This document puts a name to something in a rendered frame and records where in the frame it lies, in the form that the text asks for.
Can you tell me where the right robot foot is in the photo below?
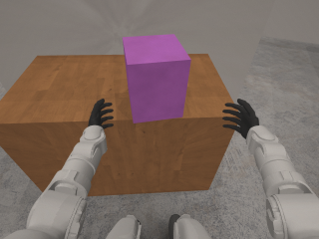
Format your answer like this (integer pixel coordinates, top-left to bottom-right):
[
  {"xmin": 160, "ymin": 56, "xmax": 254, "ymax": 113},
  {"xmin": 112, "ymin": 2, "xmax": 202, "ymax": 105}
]
[{"xmin": 168, "ymin": 214, "xmax": 180, "ymax": 239}]

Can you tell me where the robot left hand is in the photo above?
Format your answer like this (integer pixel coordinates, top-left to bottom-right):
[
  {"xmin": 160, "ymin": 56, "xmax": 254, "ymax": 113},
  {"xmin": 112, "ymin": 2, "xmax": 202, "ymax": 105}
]
[{"xmin": 88, "ymin": 99, "xmax": 114, "ymax": 129}]

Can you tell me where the robot right forearm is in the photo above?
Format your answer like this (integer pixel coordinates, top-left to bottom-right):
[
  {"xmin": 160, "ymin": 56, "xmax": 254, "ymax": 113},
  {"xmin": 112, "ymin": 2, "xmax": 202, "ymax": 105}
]
[{"xmin": 246, "ymin": 125, "xmax": 319, "ymax": 200}]

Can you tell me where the robot right thigh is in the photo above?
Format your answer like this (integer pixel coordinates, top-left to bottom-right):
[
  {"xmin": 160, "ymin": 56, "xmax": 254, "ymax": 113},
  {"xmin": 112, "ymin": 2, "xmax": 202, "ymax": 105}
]
[{"xmin": 173, "ymin": 218, "xmax": 212, "ymax": 239}]

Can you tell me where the carton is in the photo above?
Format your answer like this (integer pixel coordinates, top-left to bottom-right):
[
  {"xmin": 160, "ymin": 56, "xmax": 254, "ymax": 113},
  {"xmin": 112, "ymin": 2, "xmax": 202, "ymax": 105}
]
[{"xmin": 123, "ymin": 34, "xmax": 191, "ymax": 123}]

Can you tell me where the robot right hand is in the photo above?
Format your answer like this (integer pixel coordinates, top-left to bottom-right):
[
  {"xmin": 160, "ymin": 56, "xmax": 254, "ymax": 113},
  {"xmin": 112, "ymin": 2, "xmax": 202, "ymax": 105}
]
[{"xmin": 222, "ymin": 99, "xmax": 259, "ymax": 139}]

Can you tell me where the robot left forearm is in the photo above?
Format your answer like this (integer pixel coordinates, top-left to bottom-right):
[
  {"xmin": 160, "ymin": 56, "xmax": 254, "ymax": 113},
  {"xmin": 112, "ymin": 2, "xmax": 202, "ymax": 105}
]
[{"xmin": 26, "ymin": 125, "xmax": 108, "ymax": 229}]

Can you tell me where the pedestal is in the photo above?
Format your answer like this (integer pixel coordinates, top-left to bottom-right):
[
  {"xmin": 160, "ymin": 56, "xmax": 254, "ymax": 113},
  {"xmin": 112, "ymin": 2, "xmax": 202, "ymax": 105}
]
[{"xmin": 0, "ymin": 54, "xmax": 240, "ymax": 197}]

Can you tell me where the robot right upper arm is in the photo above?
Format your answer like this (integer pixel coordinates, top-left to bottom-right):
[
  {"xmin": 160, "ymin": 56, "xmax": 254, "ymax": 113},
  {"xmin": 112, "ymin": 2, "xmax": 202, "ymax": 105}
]
[{"xmin": 265, "ymin": 193, "xmax": 319, "ymax": 239}]

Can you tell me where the robot left upper arm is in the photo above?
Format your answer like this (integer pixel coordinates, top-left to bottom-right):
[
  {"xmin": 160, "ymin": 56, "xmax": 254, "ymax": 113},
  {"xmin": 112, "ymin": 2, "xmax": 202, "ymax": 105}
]
[{"xmin": 3, "ymin": 189, "xmax": 88, "ymax": 239}]

